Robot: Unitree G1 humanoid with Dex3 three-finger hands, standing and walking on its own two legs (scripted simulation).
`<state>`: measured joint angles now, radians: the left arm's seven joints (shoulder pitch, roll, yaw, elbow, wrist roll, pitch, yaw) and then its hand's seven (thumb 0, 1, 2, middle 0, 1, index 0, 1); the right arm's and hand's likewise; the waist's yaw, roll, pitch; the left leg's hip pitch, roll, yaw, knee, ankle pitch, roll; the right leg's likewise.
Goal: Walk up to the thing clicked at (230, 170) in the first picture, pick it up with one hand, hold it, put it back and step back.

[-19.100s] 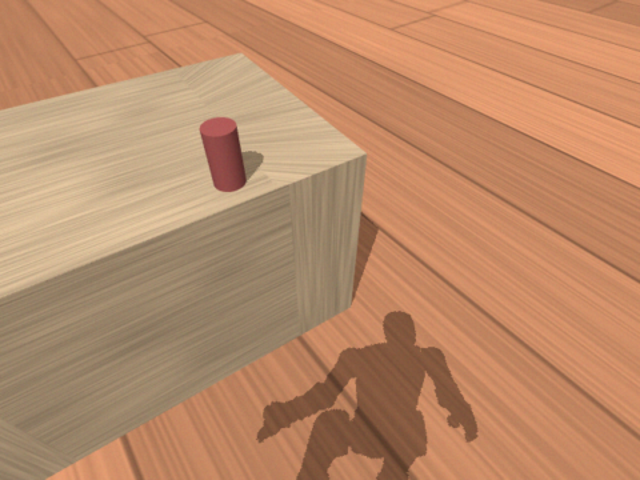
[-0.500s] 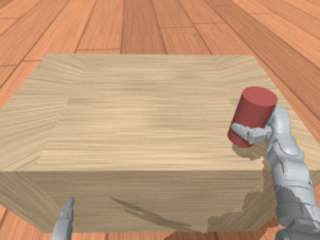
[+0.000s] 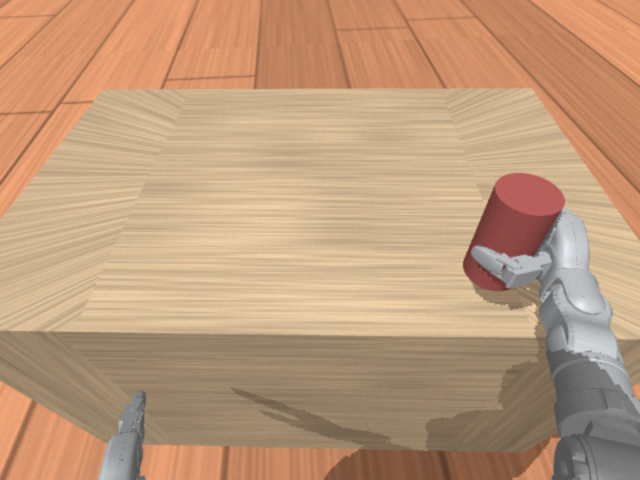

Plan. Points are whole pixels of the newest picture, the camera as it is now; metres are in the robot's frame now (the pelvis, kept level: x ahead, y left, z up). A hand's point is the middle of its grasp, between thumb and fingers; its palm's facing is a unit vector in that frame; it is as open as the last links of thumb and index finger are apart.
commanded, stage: lower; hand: right
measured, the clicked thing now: (507, 235) +0.42 -0.20 +0.10
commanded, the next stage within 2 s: loosen in 0.94 s
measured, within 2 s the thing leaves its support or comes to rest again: rests again in 0.80 s
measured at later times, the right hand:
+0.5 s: hand (490, 266) +0.42 -0.20 +0.03, palm faces +0.10 +0.99 +0.02, open 10.4 cm
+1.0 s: hand (485, 273) +0.42 -0.20 +0.01, palm faces +0.11 +0.99 +0.02, open 10.4 cm
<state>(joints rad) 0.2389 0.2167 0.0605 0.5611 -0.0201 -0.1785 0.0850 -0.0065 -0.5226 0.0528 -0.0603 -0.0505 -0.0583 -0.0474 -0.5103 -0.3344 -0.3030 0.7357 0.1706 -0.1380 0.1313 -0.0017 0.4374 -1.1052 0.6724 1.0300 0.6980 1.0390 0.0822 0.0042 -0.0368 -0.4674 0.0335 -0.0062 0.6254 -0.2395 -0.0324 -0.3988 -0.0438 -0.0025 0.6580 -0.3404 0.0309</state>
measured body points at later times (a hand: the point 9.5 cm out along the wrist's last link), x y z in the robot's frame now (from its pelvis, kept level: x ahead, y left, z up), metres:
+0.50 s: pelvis -0.01 -0.01 -0.02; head +0.05 -0.03 +0.43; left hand +0.14 +0.26 -0.06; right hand +0.41 -0.25 +0.04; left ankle +0.05 +0.14 -0.72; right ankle +0.00 -0.14 -0.72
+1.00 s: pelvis -0.02 -0.01 -0.04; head +0.06 -0.03 +0.40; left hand +0.13 +0.26 -0.07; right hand +0.41 -0.25 +0.01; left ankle +0.05 +0.14 -0.72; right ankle +0.00 -0.14 -0.72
